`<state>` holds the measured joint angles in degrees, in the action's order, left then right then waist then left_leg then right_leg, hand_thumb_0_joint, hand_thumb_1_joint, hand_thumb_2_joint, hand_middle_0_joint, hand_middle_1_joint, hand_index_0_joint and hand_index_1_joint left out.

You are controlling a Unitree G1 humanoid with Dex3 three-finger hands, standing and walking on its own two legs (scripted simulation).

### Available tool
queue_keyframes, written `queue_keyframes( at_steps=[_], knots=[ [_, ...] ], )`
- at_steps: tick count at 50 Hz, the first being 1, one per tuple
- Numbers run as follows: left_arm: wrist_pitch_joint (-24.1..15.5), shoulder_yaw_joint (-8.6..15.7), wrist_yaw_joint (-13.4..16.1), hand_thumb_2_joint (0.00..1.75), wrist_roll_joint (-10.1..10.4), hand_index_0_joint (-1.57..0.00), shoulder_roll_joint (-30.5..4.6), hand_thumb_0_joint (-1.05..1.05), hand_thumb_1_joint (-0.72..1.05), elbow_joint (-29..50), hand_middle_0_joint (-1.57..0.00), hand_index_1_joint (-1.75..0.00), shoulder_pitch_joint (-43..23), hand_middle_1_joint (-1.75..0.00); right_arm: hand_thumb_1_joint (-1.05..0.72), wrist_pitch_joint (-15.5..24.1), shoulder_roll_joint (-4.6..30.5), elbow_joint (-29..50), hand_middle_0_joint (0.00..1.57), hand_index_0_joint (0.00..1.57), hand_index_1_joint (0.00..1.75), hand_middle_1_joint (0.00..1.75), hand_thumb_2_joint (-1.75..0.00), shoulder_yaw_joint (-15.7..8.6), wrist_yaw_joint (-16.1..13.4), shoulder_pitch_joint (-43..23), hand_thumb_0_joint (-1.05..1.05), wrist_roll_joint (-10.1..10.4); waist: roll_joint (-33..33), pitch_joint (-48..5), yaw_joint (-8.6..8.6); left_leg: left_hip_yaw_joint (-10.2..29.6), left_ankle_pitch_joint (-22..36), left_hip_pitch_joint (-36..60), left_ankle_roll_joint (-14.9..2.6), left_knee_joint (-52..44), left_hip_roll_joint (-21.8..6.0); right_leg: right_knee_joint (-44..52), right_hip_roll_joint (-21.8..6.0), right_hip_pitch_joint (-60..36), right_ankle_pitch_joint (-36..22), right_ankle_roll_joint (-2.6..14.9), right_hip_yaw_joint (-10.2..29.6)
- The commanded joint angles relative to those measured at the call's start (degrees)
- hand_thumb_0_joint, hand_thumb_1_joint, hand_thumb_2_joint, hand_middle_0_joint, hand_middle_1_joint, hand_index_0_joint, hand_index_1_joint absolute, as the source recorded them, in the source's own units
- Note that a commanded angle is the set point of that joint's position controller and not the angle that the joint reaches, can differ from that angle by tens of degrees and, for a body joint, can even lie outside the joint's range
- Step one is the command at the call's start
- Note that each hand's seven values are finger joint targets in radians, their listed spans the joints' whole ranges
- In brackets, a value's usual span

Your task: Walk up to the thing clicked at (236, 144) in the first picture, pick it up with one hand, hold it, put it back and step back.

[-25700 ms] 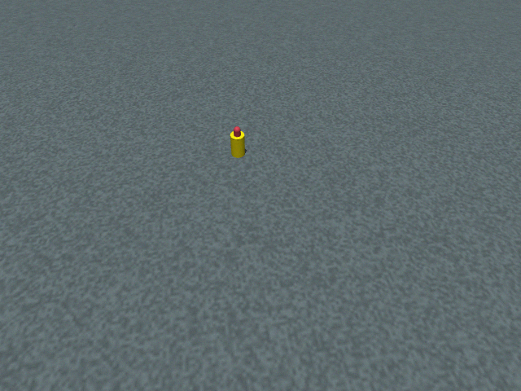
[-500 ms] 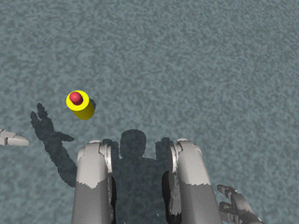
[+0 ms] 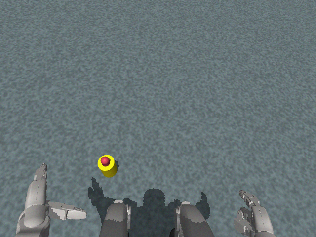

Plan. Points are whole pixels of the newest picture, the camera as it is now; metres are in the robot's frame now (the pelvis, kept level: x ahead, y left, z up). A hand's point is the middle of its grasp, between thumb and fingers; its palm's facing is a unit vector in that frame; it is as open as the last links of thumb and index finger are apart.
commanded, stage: home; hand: left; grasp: from the side
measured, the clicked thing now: (107, 165) +0.45 +0.22 -0.54
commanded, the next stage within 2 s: none
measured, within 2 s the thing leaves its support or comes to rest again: neither
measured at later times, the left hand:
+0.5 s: hand (61, 215) +0.19 +0.19 +0.03, palm faces +0.14 -0.95 -0.29, open 17.3 cm
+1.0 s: hand (68, 212) +0.19 +0.18 +0.03, palm faces +0.12 -0.95 -0.28, open 17.4 cm
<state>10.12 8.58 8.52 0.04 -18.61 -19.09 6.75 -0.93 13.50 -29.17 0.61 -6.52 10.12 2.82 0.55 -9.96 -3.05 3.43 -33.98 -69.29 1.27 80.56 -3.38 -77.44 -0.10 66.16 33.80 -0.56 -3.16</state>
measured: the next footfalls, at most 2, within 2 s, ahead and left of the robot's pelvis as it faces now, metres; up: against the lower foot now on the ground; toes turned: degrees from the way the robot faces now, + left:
none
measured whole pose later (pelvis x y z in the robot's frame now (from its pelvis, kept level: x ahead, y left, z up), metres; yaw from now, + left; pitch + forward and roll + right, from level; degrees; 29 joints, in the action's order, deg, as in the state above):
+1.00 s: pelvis +0.03 +0.00 +0.09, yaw +2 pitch +8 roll -2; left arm 15.9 -0.7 8.0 0.9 -11.6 0.6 26.9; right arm 6.2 11.9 -28.9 1.4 -9.8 16.0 0.9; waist 2.0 -6.1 -1.7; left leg 2.0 -27.3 -36.3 1.4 55.5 -3.0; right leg -52.5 -0.4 33.3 27.1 -0.6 -2.9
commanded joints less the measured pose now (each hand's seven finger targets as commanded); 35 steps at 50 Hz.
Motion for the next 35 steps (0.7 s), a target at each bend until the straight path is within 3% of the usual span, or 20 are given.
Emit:
queue_keyframes(
  at_steps=[1, 10, 13, 15, 20, 23, 24, 31, 34, 35],
  knots=[
    [-0.12, 1.67, 2.49, 0.08, 0.00, -0.05, -7.18, 0.00, -0.51, 13.58, -0.05, -0.06, 3.38, -0.06, -0.89, 3.03, 6.97, 6.79, 0.20, 0.20, 0.30, 0.30, -0.90, -2.74, -2.11, 3.16, 0.00, -0.10, 5.26, -16.64, 1.00, -1.97, 19.59, 24.14, -1.41, -17.57, 1.84, 16.96, 1.00, -19.57, -18.98, 1.57, 0.59],
    [3.88, -4.77, 3.30, 0.07, 0.80, -0.05, -1.26, 0.00, -0.52, 26.57, -0.05, -0.06, 14.84, -0.06, -0.90, 5.15, 5.47, 9.91, 0.20, 0.20, 0.30, 0.30, -0.90, -2.21, -4.40, 3.31, 0.00, -0.51, 5.55, -8.21, 1.03, -2.36, 18.98, 33.52, -1.36, -28.59, 2.12, 27.12, 1.55, -29.00, -18.80, 1.24, -0.86],
    [4.73, -7.04, 2.84, 0.08, 0.90, -0.05, 0.91, 0.00, -0.52, 28.88, -0.05, -0.06, 18.37, -0.06, -0.90, 6.04, 5.09, 10.91, 0.20, 0.20, 0.30, 0.30, -0.90, -1.98, -4.65, 3.16, 0.00, -0.78, 2.67, -4.33, 0.36, -2.03, 17.43, 34.22, -1.44, -30.83, 2.07, 29.21, 1.90, -29.95, -17.28, 1.03, -1.65],
    [4.94, -6.81, 2.60, 0.07, 0.79, -0.05, 0.77, 0.00, -0.53, 29.47, -0.05, -0.06, 19.71, -0.06, -0.89, 6.65, 5.01, 11.06, 0.20, 0.20, 0.30, 0.30, -0.90, -1.90, -4.72, 2.76, 0.00, -0.94, 1.11, -1.25, 0.94, -1.98, 16.72, 33.75, -1.62, -31.92, 2.14, 30.59, 1.91, -30.19, -16.43, 0.92, -1.81],
    [4.19, -5.76, 1.65, 0.06, 0.70, -0.05, 0.03, 0.00, -0.54, 33.07, -0.05, -0.05, 20.05, -0.05, -0.89, 7.88, 5.28, 11.75, 0.20, 0.20, 0.30, 0.30, -0.90, -2.02, -4.50, 2.59, 0.00, -1.35, 0.10, 0.01, 1.25, -2.07, 16.49, 35.31, -1.46, -33.69, 2.12, 32.01, 1.89, -32.09, -15.63, 0.74, -1.58],
    [3.77, -6.66, 0.97, 0.07, 0.46, -0.05, 1.39, 0.00, -0.52, 31.21, -0.05, -0.06, 19.56, -0.06, -0.89, 8.66, 4.99, 11.52, 0.20, 0.20, 0.30, 0.30, -0.90, -1.76, -4.39, 2.36, 0.00, -1.64, 1.30, 1.21, 0.63, -2.27, 15.65, 35.58, -1.43, -34.05, 2.27, 32.29, 1.74, -31.58, -15.22, 0.79, -1.19],
    [3.41, -5.78, 0.99, 0.06, 0.31, -0.05, 0.66, 0.00, -0.54, 31.92, -0.05, -0.05, 18.86, -0.05, -0.89, 8.75, 5.16, 11.40, 0.20, 0.20, 0.30, 0.30, -0.90, -2.06, -4.48, 2.70, 0.00, -1.88, 1.00, -0.09, 0.54, -2.60, 16.10, 36.03, -1.54, -33.52, 2.43, 32.52, 1.59, -32.04, -15.75, 0.73, -0.77],
    [3.09, -6.36, 0.88, 0.07, 0.16, -0.05, 0.95, 0.00, -0.53, 34.28, -0.05, -0.06, 17.70, -0.06, -0.90, 10.16, 5.05, 10.61, 0.20, 0.20, 0.30, 0.30, -0.90, -1.97, -4.45, 2.40, 0.00, -2.13, 4.75, -3.98, 1.39, -2.35, 18.46, 39.25, -0.95, -34.13, 2.64, 32.17, 1.53, -34.45, -17.54, 1.06, -0.71],
    [2.91, -5.85, 0.83, 0.06, 0.13, -0.05, 0.96, 0.00, -0.55, 32.00, -0.05, -0.05, 19.00, -0.06, -0.90, 10.29, 5.02, 10.44, 0.20, 0.20, 0.30, 0.30, -0.90, -1.90, -4.42, 2.16, 0.00, -2.20, 2.42, -2.97, 1.34, -2.32, 17.74, 38.36, -1.18, -33.94, 2.64, 32.87, 1.60, -34.28, -16.96, 0.82, -0.74],
    [2.83, -6.74, 0.69, 0.05, 0.12, -0.05, 1.60, 0.00, -0.56, 31.29, -0.05, -0.05, 18.43, -0.05, -0.90, 10.42, 5.16, 10.12, 0.20, 0.20, 0.30, 0.30, -0.90, -1.89, -4.42, 1.79, 0.00, -2.21, 2.11, -1.46, 0.97, -2.36, 17.32, 38.11, -1.15, -34.11, 2.57, 33.02, 1.59, -33.76, -16.65, 0.74, -0.88]
  ],
)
